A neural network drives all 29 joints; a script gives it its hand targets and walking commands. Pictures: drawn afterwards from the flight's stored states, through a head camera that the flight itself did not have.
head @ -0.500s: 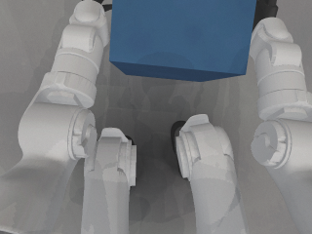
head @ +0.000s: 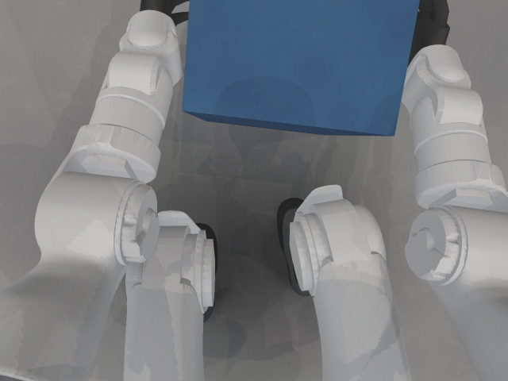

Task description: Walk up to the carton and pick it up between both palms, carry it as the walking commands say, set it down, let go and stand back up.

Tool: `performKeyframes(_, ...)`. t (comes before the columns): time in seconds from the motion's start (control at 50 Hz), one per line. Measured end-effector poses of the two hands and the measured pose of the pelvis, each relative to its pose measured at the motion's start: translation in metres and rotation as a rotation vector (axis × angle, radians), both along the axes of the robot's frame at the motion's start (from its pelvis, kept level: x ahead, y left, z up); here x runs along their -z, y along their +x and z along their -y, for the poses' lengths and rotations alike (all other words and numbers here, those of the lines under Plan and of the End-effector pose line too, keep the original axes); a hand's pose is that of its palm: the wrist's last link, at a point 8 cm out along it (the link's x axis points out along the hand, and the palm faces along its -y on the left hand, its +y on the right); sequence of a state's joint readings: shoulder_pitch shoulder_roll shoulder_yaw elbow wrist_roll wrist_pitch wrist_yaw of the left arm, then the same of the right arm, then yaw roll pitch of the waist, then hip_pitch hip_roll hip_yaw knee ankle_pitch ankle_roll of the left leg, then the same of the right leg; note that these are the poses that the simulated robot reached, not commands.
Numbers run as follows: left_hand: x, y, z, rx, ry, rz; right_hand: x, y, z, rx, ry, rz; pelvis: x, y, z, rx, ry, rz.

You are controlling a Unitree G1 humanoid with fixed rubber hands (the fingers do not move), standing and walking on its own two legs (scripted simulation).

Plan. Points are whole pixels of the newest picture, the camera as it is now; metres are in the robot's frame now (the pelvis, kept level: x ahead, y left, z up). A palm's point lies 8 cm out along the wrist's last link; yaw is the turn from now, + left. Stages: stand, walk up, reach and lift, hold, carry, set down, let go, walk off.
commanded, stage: set down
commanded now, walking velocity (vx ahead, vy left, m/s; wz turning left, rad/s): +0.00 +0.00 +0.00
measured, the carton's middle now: (288, 24) +0.55 -0.11 -0.24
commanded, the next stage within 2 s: none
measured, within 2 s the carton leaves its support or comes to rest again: neither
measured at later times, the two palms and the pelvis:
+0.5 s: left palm (158, 16) +0.55 +0.05 -0.17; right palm (423, 48) +0.48 -0.27 -0.16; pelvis -0.01 +0.00 -0.01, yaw +0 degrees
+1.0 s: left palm (145, 17) +0.56 +0.07 -0.18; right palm (433, 56) +0.47 -0.29 -0.17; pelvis -0.01 +0.00 +0.00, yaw -1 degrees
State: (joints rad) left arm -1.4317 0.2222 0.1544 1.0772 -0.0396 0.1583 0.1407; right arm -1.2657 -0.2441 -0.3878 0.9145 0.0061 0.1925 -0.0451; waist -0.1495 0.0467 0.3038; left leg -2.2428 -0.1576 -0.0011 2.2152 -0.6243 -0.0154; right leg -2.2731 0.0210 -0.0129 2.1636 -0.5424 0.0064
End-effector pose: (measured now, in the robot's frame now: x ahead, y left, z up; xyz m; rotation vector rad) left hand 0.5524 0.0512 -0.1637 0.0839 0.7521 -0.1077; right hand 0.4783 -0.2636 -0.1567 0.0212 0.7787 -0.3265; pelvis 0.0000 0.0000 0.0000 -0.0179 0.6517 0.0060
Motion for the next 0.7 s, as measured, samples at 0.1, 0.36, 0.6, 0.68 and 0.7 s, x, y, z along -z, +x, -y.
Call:
performKeyframes(0.1,-0.0009,0.0008,0.0001,0.015,0.017,0.004,0.0002,0.0000,0.0004,-0.003,0.002,0.000,0.0029,-0.0025,-0.0009,0.000,-0.005,0.017)
performKeyframes(0.36,0.0002,0.0008,-0.0011,0.019,0.006,0.010,0.0010,0.0001,0.0016,-0.013,0.010,0.007,0.0053,-0.0061,-0.0035,-0.001,-0.010,0.035)
performKeyframes(0.6,0.0026,0.0011,-0.0025,0.028,-0.004,0.035,0.0023,-0.0001,0.0023,-0.019,0.003,0.021,0.0059,-0.0082,-0.0012,0.004,-0.002,0.040)
performKeyframes(0.68,0.0026,0.0019,-0.0028,0.049,0.013,0.050,0.0055,0.0002,0.0032,-0.004,0.000,0.036,0.0039,-0.0098,-0.0015,0.002,-0.003,0.044)
performKeyframes(0.7,0.0030,0.0021,-0.0030,0.051,0.014,0.053,0.0061,0.0004,0.0033,-0.009,-0.008,0.038,0.0034,-0.0102,-0.0014,0.002,-0.003,0.045)
